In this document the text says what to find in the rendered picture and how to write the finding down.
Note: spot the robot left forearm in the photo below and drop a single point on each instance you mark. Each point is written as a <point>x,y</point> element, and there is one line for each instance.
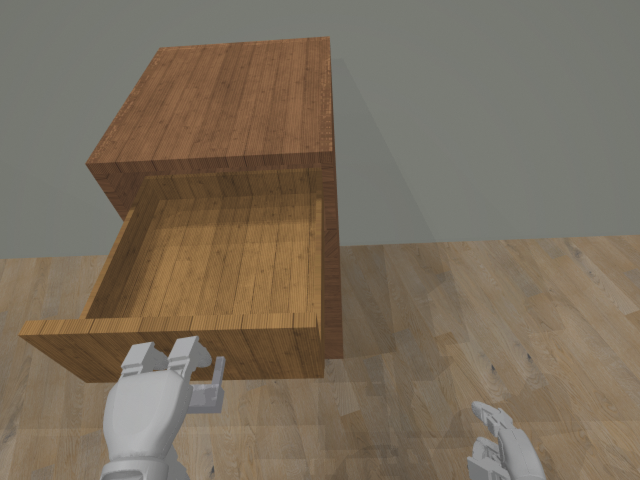
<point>135,468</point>

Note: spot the cabinet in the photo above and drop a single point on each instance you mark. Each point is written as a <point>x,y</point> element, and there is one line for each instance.
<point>230,107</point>

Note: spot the right robot hand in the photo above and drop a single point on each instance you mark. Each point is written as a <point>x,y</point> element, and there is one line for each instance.
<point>512,458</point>

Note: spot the left robot hand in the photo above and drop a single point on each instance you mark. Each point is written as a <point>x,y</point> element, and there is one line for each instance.
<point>145,410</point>

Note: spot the drawer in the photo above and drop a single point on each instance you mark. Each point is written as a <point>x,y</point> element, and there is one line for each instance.
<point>236,258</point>

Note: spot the handle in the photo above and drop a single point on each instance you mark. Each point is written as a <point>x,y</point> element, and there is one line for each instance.
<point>208,398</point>

